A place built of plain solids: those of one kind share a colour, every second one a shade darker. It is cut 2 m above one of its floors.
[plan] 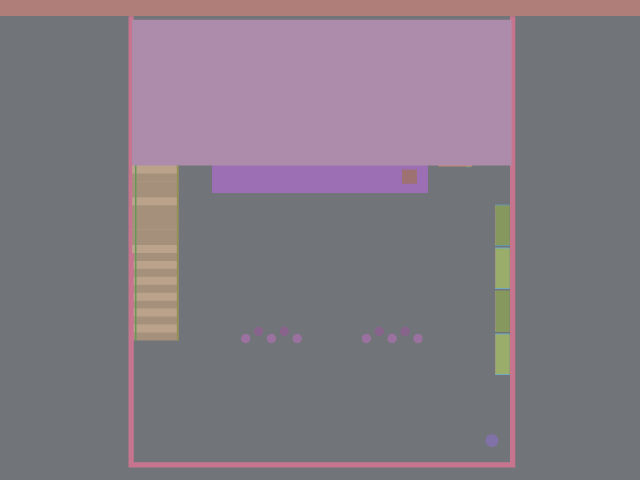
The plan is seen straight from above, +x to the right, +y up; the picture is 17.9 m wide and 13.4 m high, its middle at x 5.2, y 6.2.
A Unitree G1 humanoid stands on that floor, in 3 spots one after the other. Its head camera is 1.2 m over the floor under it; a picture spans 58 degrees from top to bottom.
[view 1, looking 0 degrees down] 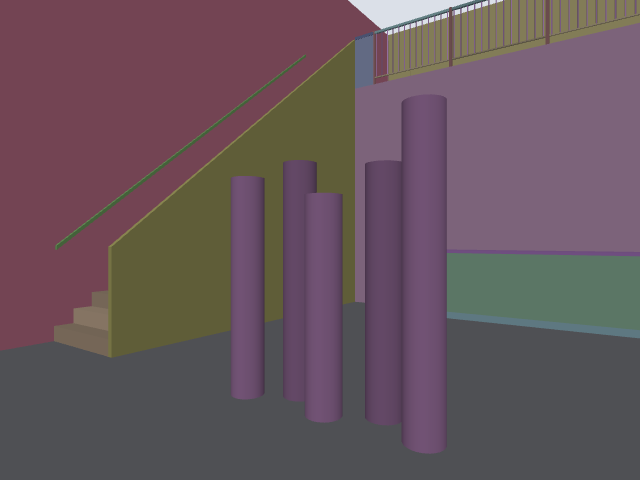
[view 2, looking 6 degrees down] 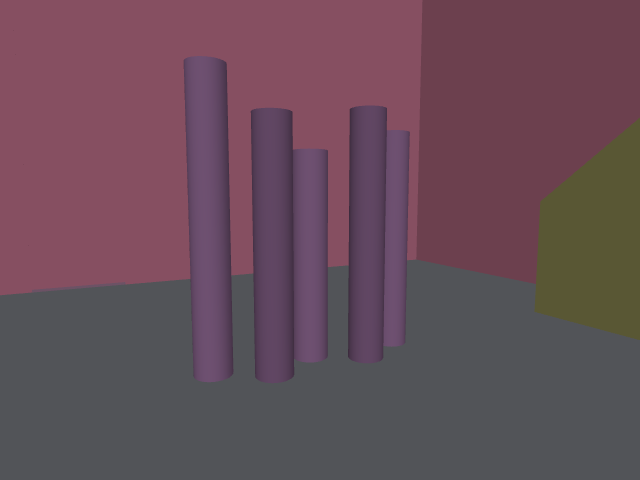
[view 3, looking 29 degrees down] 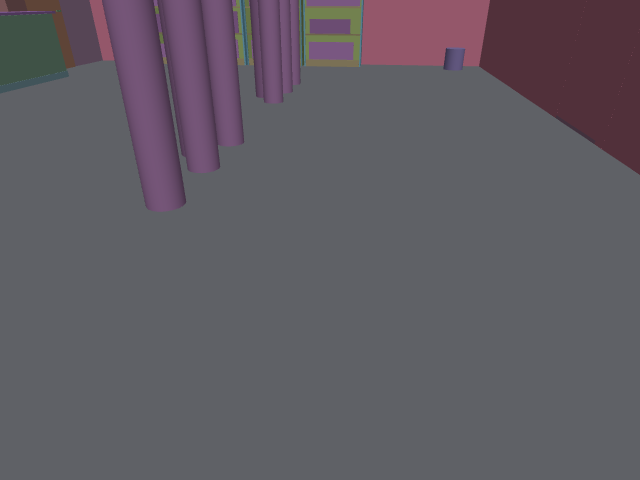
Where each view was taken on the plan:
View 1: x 5.53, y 1.00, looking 125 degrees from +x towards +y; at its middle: roll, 2.85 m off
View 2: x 5.20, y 6.27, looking -117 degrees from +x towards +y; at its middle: roll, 3.04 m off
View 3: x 0.60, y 2.10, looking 7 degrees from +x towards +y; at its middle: ground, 2.48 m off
